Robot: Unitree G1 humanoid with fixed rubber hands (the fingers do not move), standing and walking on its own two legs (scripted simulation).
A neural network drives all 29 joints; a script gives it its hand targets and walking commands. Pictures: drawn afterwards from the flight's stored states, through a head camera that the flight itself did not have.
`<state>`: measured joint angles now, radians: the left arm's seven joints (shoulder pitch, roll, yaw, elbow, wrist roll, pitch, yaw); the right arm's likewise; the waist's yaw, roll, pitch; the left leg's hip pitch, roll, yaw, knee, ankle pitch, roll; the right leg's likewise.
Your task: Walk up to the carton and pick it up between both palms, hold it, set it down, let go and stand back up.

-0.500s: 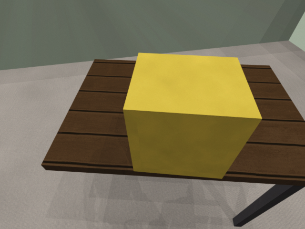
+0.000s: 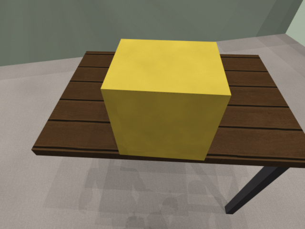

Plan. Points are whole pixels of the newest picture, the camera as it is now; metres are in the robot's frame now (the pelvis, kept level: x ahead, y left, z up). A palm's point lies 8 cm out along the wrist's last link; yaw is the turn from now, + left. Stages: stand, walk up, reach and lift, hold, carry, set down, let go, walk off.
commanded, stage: walk up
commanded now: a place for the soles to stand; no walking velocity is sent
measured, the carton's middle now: (164, 102) +0.44 -0.01 +0.09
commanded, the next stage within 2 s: reach and lift in 1.42 s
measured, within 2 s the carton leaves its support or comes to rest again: neither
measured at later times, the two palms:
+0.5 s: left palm out of the picture +0.02 +0.26 -0.11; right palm out of the picture +0.03 -0.27 -0.11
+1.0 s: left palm out of the picture +0.08 +0.26 -0.11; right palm out of the picture +0.03 -0.27 -0.11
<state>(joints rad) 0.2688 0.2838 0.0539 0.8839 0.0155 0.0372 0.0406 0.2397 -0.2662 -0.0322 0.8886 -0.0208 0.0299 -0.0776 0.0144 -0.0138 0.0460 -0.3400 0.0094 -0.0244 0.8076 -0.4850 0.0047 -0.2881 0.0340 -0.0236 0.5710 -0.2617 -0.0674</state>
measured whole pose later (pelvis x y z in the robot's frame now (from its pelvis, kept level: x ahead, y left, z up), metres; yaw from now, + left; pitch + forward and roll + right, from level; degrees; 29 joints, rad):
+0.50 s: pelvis -0.01 -0.01 +0.01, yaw +0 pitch -2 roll +0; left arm 0.36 0.26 0.01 0.85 0.00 0.00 0.02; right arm 0.37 -0.26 -0.01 0.82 -0.01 -0.01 -0.03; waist 0.01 0.00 0.02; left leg -0.15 0.01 0.02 0.48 -0.31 0.00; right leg -0.25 0.04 0.02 0.49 -0.22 -0.03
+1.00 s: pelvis +0.01 +0.00 +0.00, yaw -2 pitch -1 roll +0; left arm 0.33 0.28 0.01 0.78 0.01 0.00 0.02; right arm 0.39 -0.27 0.01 0.78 -0.01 -0.01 -0.02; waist 0.00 -0.01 0.02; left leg -0.12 0.02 0.06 0.48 -0.34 0.00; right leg -0.25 0.06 0.05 0.52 -0.25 -0.03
